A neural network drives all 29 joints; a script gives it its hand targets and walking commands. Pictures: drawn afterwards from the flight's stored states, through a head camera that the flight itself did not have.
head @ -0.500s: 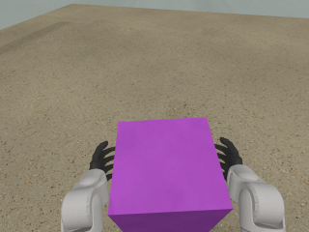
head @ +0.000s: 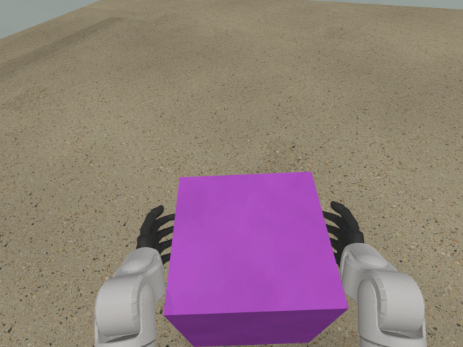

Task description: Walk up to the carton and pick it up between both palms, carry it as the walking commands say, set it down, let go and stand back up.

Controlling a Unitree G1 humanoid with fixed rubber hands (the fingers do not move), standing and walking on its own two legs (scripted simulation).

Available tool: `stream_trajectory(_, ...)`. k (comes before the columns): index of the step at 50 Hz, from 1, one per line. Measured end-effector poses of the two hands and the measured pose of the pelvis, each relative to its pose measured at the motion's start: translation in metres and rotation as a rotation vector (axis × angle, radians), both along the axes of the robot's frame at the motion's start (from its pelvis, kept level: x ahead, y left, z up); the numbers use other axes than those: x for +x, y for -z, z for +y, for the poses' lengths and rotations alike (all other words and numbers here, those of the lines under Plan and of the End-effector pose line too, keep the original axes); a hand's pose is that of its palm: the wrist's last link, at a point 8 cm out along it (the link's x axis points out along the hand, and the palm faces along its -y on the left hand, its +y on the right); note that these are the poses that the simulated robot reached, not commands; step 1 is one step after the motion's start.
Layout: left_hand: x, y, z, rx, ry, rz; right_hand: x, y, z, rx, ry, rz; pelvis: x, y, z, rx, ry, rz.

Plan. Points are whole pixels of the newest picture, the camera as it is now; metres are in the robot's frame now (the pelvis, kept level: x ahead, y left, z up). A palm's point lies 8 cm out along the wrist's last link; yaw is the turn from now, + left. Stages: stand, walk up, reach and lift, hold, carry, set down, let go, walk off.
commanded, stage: carry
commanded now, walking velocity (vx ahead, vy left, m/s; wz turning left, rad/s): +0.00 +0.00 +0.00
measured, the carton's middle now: (248, 265) +0.25 +0.00 +0.03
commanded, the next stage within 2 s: hold in 1.98 s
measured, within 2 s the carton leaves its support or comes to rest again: neither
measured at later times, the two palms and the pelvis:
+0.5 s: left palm (174, 232) +0.27 +0.12 +0.10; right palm (365, 228) +0.27 -0.18 +0.10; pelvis +0.03 -0.03 +0.00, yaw +0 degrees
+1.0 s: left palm (178, 219) +0.30 +0.12 +0.09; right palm (359, 216) +0.30 -0.18 +0.09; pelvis +0.06 -0.03 +0.00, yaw +0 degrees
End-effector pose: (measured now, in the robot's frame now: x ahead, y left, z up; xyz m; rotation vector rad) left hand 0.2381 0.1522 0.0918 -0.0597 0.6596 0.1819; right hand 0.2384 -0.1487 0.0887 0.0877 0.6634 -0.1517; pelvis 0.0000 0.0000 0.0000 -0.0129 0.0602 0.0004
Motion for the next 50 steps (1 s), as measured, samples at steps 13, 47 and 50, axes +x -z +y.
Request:
stream_trajectory(13,0.016,-0.004,-0.021,-0.002,0.010,-0.009,0.014,-0.006,-0.021,-0.002,0.010,-0.009,0.015,-0.002,-0.018,0.003,0.001,0.004)
stream_trajectory(47,0.060,-0.003,-0.035,0.003,0.015,0.002,0.058,-0.004,-0.035,0.002,0.015,0.001,0.054,-0.003,-0.032,0.011,0.000,-0.003)
stream_trajectory(50,0.063,-0.001,-0.034,0.002,0.016,0.004,0.060,-0.003,-0.034,0.001,0.015,0.004,0.056,-0.003,-0.031,0.011,0.001,-0.003)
